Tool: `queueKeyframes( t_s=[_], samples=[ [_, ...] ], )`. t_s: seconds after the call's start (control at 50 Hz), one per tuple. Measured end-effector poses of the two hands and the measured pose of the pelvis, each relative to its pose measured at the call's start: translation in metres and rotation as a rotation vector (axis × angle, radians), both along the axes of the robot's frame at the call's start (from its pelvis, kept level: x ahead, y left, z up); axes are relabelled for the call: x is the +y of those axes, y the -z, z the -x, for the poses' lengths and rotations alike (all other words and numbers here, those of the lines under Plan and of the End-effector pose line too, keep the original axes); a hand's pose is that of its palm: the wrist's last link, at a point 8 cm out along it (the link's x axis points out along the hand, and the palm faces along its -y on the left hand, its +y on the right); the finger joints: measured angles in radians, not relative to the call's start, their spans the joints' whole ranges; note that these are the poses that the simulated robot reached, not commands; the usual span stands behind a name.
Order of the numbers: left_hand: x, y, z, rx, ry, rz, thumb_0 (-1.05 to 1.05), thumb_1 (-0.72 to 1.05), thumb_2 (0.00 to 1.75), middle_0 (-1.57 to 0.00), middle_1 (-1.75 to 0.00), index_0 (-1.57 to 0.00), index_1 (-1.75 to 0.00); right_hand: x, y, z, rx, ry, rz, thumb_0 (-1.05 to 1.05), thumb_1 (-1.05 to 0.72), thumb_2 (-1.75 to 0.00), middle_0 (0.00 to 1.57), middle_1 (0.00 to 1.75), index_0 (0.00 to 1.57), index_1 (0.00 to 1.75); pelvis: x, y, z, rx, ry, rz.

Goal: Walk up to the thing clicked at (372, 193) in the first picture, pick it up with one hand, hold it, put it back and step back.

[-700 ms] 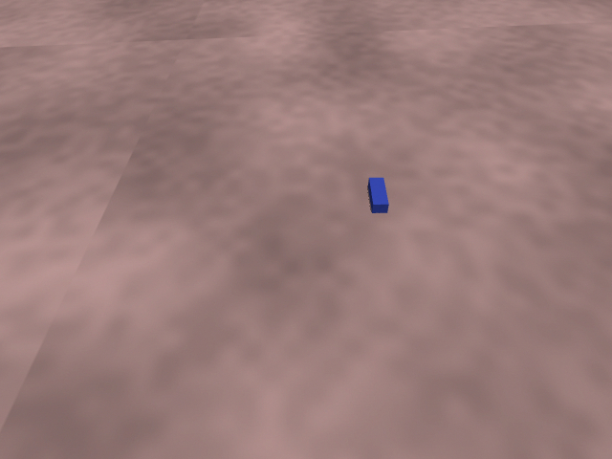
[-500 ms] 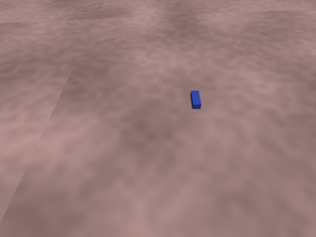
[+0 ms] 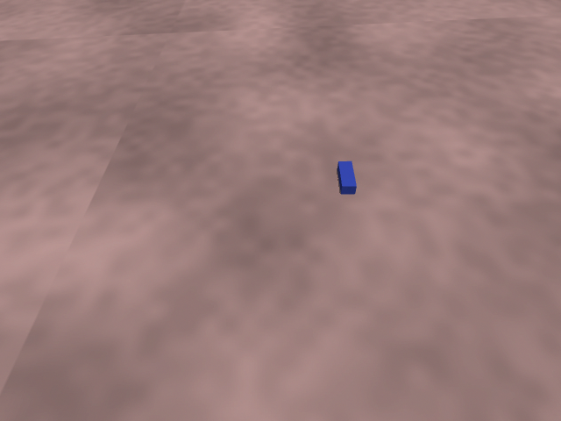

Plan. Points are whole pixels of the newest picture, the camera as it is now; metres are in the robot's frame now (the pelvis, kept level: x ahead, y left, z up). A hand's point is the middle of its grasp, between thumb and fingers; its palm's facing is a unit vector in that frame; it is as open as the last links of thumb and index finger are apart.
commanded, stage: stand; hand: left
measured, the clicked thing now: (346, 177) +1.40 -0.33 -0.75
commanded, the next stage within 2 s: walk up in 0.42 s
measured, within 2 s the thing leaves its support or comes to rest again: neither
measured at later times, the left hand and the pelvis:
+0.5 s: hand out of the picture +0.07 +0.26 -0.15, palm faces -0.09 -0.94 -0.33, open 7.4 cm; pelvis +0.01 +0.00 +0.00, yaw -5 degrees
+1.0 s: hand (178, 333) +0.31 +0.22 -0.13, palm faces -0.38 -0.79 -0.49, open 7.4 cm; pelvis +0.18 -0.04 -0.02, yaw -27 degrees
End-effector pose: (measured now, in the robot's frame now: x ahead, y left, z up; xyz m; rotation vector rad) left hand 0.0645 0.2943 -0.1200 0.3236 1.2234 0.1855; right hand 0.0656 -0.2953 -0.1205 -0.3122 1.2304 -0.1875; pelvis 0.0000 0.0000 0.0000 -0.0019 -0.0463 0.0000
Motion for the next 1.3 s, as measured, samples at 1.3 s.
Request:
queueKeyframes(
  t_s=[1.3],
  samples=[
    [-0.067, -0.005, -0.582, -0.136, 0.75, -0.17, 0.01, 0.9, 0.89, -0.2, -0.3, -0.21, -0.3, -0.008, -0.009, -0.145, -0.124, 0.665, 0.087, 0.01, -0.9, -0.9, 0.2, 0.3, 0.2, 0.3, 0.0, 0.031, -0.361, 0.018, 0.67, 0.011]
  ],
)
